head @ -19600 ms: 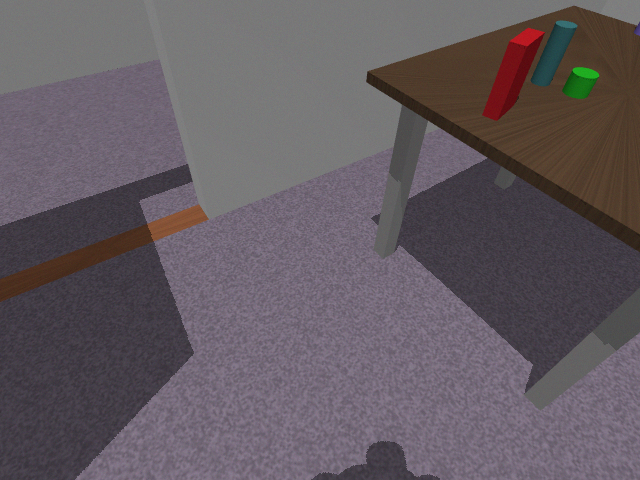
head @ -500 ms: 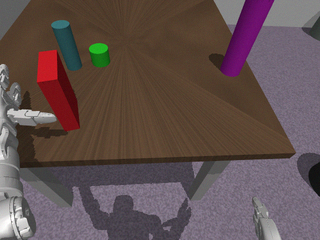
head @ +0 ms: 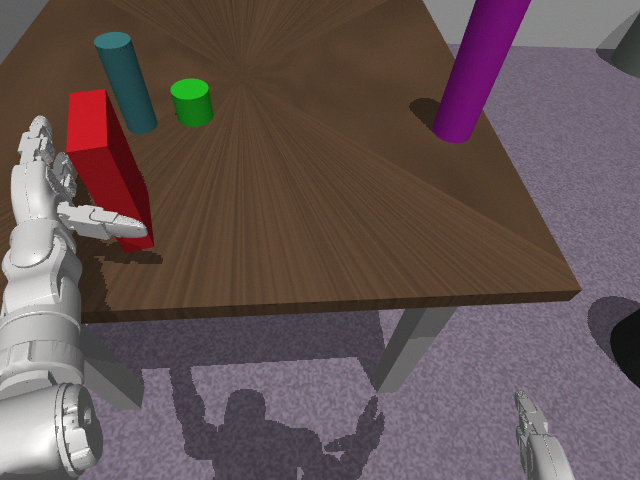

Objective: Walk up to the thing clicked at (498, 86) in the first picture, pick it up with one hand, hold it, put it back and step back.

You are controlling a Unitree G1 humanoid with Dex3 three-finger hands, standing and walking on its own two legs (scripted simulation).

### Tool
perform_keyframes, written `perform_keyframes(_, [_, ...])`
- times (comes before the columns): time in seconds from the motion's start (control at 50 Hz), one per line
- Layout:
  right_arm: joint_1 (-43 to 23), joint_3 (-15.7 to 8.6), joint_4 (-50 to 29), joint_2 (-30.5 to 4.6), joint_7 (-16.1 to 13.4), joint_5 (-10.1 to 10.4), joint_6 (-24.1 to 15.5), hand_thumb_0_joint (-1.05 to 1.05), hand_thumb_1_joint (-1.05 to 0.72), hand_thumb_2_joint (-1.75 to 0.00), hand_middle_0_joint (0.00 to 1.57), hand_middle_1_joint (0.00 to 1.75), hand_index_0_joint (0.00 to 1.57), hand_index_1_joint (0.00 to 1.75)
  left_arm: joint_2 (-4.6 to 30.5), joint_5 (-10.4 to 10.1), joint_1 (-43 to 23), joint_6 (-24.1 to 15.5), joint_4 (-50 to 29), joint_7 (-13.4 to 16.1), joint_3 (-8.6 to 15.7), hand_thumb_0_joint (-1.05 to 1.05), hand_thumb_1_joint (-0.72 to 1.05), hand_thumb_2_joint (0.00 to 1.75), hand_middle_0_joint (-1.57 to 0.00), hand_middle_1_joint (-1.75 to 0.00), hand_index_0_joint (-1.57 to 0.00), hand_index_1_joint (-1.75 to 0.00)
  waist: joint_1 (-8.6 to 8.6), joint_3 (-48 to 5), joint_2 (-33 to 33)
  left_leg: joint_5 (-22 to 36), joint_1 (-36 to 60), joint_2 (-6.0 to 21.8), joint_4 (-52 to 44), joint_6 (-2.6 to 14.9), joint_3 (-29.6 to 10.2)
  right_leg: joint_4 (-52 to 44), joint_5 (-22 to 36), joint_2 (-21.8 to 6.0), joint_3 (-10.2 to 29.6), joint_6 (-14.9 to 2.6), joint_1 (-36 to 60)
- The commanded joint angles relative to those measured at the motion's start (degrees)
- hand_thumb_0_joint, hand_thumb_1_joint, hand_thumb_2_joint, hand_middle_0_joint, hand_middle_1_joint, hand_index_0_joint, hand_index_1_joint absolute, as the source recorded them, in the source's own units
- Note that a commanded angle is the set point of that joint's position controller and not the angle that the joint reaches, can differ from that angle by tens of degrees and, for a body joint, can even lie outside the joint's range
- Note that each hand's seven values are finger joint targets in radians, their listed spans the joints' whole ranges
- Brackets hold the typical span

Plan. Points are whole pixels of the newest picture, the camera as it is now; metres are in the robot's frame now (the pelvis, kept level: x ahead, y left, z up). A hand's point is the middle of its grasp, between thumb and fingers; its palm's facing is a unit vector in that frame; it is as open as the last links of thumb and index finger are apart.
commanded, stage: rest palm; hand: left
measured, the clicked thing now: (115, 177) +0.48 +0.23 +0.11
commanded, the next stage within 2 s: close in 0.22 s
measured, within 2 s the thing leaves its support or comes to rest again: neither
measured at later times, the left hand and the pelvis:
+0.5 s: hand (95, 197) +0.45 +0.25 +0.11, palm faces +0.30 -0.95 +0.00, open 17.5 cm; pelvis +0.00 +0.00 +0.00, yaw +0 degrees
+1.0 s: hand (86, 163) +0.49 +0.26 +0.13, palm faces +0.30 -0.95 +0.01, open 17.2 cm; pelvis -0.01 +0.00 -0.01, yaw +0 degrees
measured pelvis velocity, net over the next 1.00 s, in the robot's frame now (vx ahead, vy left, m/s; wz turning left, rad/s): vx -0.01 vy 0.00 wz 0.00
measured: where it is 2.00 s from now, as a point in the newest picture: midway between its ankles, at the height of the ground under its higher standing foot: outside the picture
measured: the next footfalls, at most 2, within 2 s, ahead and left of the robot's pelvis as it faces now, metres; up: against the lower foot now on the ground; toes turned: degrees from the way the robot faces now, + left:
none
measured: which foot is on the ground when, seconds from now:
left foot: down 0.00-1.00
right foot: down 0.00-1.00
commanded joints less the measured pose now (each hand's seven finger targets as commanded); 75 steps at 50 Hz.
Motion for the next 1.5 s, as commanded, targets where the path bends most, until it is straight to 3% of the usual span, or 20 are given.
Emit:
perform_keyframes(0.0, [-1.45,-3.54,-10.3,-8.12,-0.66,0.31,-2.41,0.0,0.54,-0.05,0.05,0.05,0.05,0.05,13.71,0.08,-21.77,-3.59,-12.66,1.32,0.62,0.0,-0.61,0.03,-0.09,-0.01,-0.09,-0.02,1.24,-21.01,3.87,19.69,14.25,-0.36,-6.16,0.73,0.61,-4.78,16.44,0.85,-1.92,-2.03,8.99])
perform_keyframes(0.18, [-0.84,-5.18,-10.37,-8.53,-1.25,0.67,-1.65,0.0,0.54,-0.05,0.05,0.05,0.05,0.05,12.6,-0.24,-19.32,-3.57,-18.12,2.13,0.5,0.0,-0.61,0.01,-0.1,-0.01,-0.1,-0.01,1.59,-22.08,2.72,18.69,13.99,-0.93,-6.43,1.13,1.55,-5.44,17.85,0.47,-1.06,-1.45,12.01])
perform_keyframes(0.24, [-0.58,-4.38,-8.18,-7.49,-1.29,0.79,-1.58,0.0,0.54,-0.05,0.05,0.05,0.05,0.05,9.98,-0.19,-18.13,-3.54,-15.54,1.66,-1.62,0.0,-0.61,0.02,-0.1,-0.01,-0.1,-0.01,0.87,-15.86,2.31,15.01,12.86,-0.65,-7.36,0.96,1.04,-5.83,13.56,0.85,-1.56,-1.77,8.11])
perform_keyframes(0.3, [-3.13,-5.79,-9.02,-9.39,-1.68,0.65,-1.91,0.0,0.54,-0.05,0.05,0.05,0.05,0.05,15.77,-0.12,-23.73,-5.08,-18.7,2.14,1.65,0.0,-0.61,0.02,-0.1,0.0,-0.09,-0.01,0.63,-19.85,3.28,12.53,12.96,-0.97,-7.05,1.19,1.36,-5.86,12.41,0.4,-0.81,-1.61,9.02])
perform_keyframes(0.38, [-0.62,-3.85,-11.24,-7.82,-1.79,0.28,-2.26,0.0,0.55,-0.04,0.05,0.05,0.05,0.05,11.3,0.36,-27.01,-5.02,-16.7,1.95,-2.99,0.0,-0.61,0.0,-0.15,-0.05,-0.16,-0.05,-1.23,-21.56,5.05,17.08,17.97,-0.23,-6.81,0.49,0.42,-5.21,14.45,0.82,-1.67,-2.01,6.91])
perform_keyframes(0.44, [0.62,-3.23,-11.55,-7.7,-1.54,0.03,-2.08,0.0,0.55,-0.04,0.05,0.05,0.05,0.05,14.75,0.45,-28.01,-4.96,-15.45,2.28,-0.84,0.0,-0.61,0.01,-0.18,-0.07,-0.19,-0.07,-0.73,-24.52,6.69,22.89,18.91,-0.21,-5.54,0.31,0.35,-4.58,18.66,0.64,-1.69,-2.01,8.67])
perform_keyframes(0.5, [0.94,-4.48,-10.22,-9.05,-1.2,0.03,-1.94,0.0,0.55,-0.04,0.05,0.05,0.05,0.05,12.79,0.36,-26.63,-3.94,-9.25,1.49,-1.77,0.0,-0.61,0.02,-0.19,-0.08,-0.2,-0.08,-1.64,-20.33,5.83,21.67,17.56,0.02,-5.78,0.39,0.19,-5.03,17.07,0.79,-1.8,-2.17,5.62])
perform_keyframes(0.58, [-1.58,-3.94,-15.43,-8.86,-0.69,-0.02,-2.11,0.0,0.55,-0.04,0.05,0.05,0.05,0.05,17.73,1.07,-29.06,-4.69,-8.15,2.28,2.06,0.0,-0.61,0.03,-0.19,-0.09,-0.2,-0.08,-0.61,-20.65,3.72,17.38,13.97,-0.51,-6.51,0.63,0.55,-5.28,15.33,0.66,-1.75,-1.97,9.09])
perform_keyframes(0.66, [0.86,-2.17,-14.35,-6.92,-0.11,-0.12,-1.89,0.0,0.55,-0.04,0.05,0.05,0.05,0.05,16.5,1.66,-30.93,-4.95,-6.08,1.53,0.59,0.0,-0.61,0.03,-0.2,-0.09,-0.2,-0.09,-1.01,-20.13,4.69,17.81,13.45,-0.54,-6.05,0.75,0.76,-4.95,15.58,0.79,-1.53,-2.02,7.43])
perform_keyframes(0.7, [-0.79,-3.87,-17.52,-9.11,-0.22,-0.02,-2.14,0.0,0.55,-0.04,0.05,0.05,0.05,0.05,21.09,1.74,-31.47,-5.2,-5.4,1.5,3.71,0.0,-0.61,0.03,-0.2,-0.08,-0.2,-0.08,-1.05,-22.57,3.06,17.65,12.98,-0.58,-5.71,1.03,0.71,-4.93,16.1,0.76,-1.35,-1.79,8.9])
perform_keyframes(0.78, [0.13,-2.15,-16.24,-7.31,0.2,-0.08,-2.09,0.0,0.55,-0.04,0.05,0.05,0.05,0.05,18.35,2.14,-33.17,-5.07,-0.98,0.59,1.66,0.0,-0.61,0.03,-0.18,-0.08,-0.18,-0.08,-2.08,-19.75,3.13,15.91,10.85,-0.65,-5.52,1.22,0.83,-4.78,14.78,0.82,-1.11,-1.82,6.47])
perform_keyframes(0.82, [0.53,-3.23,-16.71,-9.03,-0.01,-0.27,-2.09,0.0,0.55,-0.04,0.05,0.05,0.05,0.05,22.36,2.37,-35.32,-5.54,-2.07,0.49,3.34,0.0,-0.61,0.07,-0.2,-0.1,-0.21,-0.1,-2.13,-21.85,5.44,16.86,13.06,-0.32,-5.27,0.8,0.53,-4.52,14.6,0.99,-1.39,-2.12,5.35])
perform_keyframes(0.88, [2.29,-2.4,-14.97,-7.84,0.35,-0.43,-1.99,0.0,0.56,-0.04,0.05,0.05,0.05,0.05,19.51,2.46,-37.18,-5.42,0.54,-0.28,1.05,0.0,-0.61,0.04,-0.17,-0.07,-0.18,-0.07,-3.68,-22.14,5.13,16.01,11.92,-0.44,-4.13,1.25,0.67,-4.32,14.82,0.94,-1.11,-1.95,4.08])
perform_keyframes(0.9, [0.77,-3.42,-15.72,-9.24,0.09,-0.5,-2.1,0.0,0.56,-0.04,0.05,0.05,0.05,0.05,22.57,2.45,-37.71,-5.65,0.42,-0.24,3.16,0.0,-0.61,0.04,-0.17,-0.08,-0.18,-0.08,-3.65,-22.14,4.66,15.46,11.21,-0.43,-3.98,1.32,0.73,-4.27,14.62,0.9,-1.04,-1.89,4.0])
perform_keyframes(1.04, [0.3,-4.4,-16.79,-10.6,-0.05,-0.71,-2.13,0.0,0.56,-0.04,0.05,0.05,0.05,0.05,23.67,3.66,-40.04,-5.53,5.53,-0.62,2.74,0.0,-0.61,0.06,-0.19,-0.1,-0.2,-0.09,-5.38,-21.63,3.87,11.17,9.55,-0.35,-3.64,1.49,0.48,-3.89,11.41,1.26,-1.27,-2.02,1.09])
perform_keyframes(1.14, [0.61,-1.97,-15.6,-8.63,0.26,-0.79,-1.64,0.0,0.56,-0.04,0.05,0.05,0.05,0.05,24.18,4.32,-42.55,-5.58,7.72,-1.29,1.57,0.0,-0.61,0.07,-0.2,-0.11,-0.21,-0.11,-5.09,-23.16,6.29,11.98,7.93,-0.36,-2.63,1.43,0.37,-3.1,11.5,1.2,-1.19,-2.19,0.88])
perform_keyframes(1.18, [-0.57,-4.43,-17.19,-11.06,-0.12,-0.8,-1.76,0.0,0.56,-0.04,0.05,0.05,0.05,0.05,27.07,4.92,-41.77,-5.29,9.78,-1.11,3.51,0.0,-0.61,0.08,-0.21,-0.13,-0.22,-0.12,-5.72,-22.09,4.53,9.52,6.49,-0.45,-2.78,1.61,0.53,-3.49,10.15,1.24,-1.08,-2.06,0.54])
perform_keyframes(1.22, [-0.43,-1.83,-16.91,-8.97,0.29,-1.09,-1.75,0.0,0.57,-0.04,0.05,0.05,0.05,0.05,24.73,4.82,-42.48,-5.54,10.46,-1.51,2.68,0.0,-0.61,0.09,-0.2,-0.13,-0.22,-0.12,-5.6,-21.74,6.26,10.12,7.61,-0.06,-2.9,1.09,0.22,-3.01,9.67,1.49,-1.51,-2.4,-1.54])
perform_keyframes(1.32, [1.03,-2.92,-17.62,-10.04,0.6,-0.95,-1.19,0.0,0.56,-0.04,0.05,0.05,0.05,0.05,26.61,4.79,-40.19,-5.49,8.83,-2.68,3.0,0.0,-0.61,0.12,-0.24,-0.16,-0.25,-0.16,-4.81,-26.94,8.22,18.51,10.03,0.35,-1.26,0.84,-0.18,-1.77,15.4,1.63,-1.89,-2.52,0.48])
perform_keyframes(1.48, [2.63,-3.49,-17.41,-10.21,0.52,-0.69,-1.01,0.0,0.57,-0.04,0.05,0.05,0.05,0.05,19.74,3.12,-36.85,-5.21,6.69,-2.4,0.34,0.0,-0.54,0.22,-0.33,-0.26,-0.34,-0.26,-5.92,-25.23,7.15,18.19,12.02,1.05,-1.65,0.68,-0.62,-1.85,13.8,2.23,-2.62,-2.64,-2.25])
